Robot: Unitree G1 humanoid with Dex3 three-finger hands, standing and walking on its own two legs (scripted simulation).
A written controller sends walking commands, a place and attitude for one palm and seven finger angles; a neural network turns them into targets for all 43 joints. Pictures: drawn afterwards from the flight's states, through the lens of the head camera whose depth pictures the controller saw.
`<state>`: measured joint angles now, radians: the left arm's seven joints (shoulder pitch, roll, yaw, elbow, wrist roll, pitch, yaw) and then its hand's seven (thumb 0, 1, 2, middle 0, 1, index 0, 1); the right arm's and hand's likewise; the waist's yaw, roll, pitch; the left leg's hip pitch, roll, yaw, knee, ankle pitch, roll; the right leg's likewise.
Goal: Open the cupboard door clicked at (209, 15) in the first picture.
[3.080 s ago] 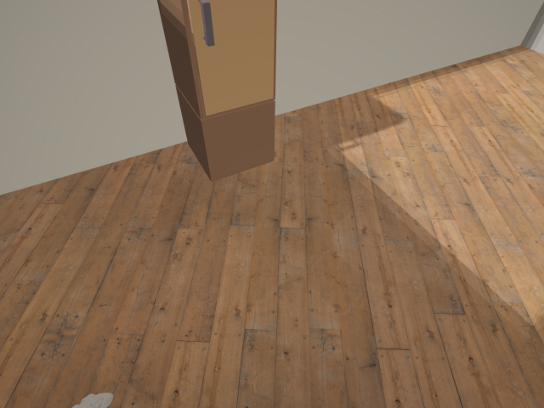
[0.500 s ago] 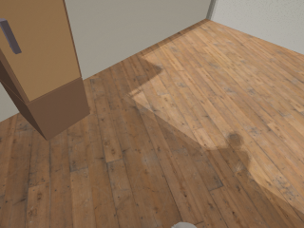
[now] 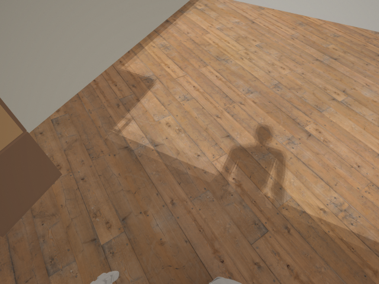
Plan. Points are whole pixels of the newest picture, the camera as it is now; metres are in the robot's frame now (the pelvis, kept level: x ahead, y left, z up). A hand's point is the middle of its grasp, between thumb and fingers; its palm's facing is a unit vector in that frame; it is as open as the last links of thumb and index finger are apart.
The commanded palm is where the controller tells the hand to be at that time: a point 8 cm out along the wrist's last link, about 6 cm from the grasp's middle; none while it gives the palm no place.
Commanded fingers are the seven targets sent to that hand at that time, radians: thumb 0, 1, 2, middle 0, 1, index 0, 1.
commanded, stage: walk to a spot facing it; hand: left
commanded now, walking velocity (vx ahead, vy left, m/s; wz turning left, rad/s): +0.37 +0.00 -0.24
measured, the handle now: out of the picture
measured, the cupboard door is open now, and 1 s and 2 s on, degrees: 0 0 0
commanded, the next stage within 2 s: turn to face it in 0.36 s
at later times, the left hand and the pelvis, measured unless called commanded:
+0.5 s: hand (102, 266) +0.18 +0.22 -0.17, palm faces -0.04 -0.99 -0.15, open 7.4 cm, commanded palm none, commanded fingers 0.00 0.90 0.90 -0.20 -0.30 -0.20 -0.30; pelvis +0.22 +0.04 +0.01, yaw -9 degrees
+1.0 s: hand (133, 177) +0.40 +0.17 -0.12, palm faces +0.07 -0.96 -0.26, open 7.4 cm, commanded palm none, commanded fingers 0.00 0.90 0.90 -0.20 -0.30 -0.20 -0.30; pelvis +0.31 -0.01 +0.03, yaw +5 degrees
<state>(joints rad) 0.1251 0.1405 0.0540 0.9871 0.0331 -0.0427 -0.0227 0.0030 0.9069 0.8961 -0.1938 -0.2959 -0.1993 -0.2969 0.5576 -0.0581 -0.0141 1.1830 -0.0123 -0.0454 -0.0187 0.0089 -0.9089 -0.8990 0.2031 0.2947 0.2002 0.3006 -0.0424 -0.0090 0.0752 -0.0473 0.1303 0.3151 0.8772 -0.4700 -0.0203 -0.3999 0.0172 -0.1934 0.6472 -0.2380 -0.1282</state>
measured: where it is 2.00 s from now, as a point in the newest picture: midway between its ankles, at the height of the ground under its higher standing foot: (191, 268)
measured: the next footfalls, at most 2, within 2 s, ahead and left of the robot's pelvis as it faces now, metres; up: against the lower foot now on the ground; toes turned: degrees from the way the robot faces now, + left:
left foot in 0.42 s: +0.35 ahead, +0.14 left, +0.00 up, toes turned +4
right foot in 0.82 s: +0.36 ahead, -0.10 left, +0.00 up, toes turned -9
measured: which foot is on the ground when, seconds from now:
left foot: up 0.00-0.40, down 0.42-0.82, up 0.84-1.00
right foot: down 0.00-0.42, up 0.44-0.80, down 0.82-1.00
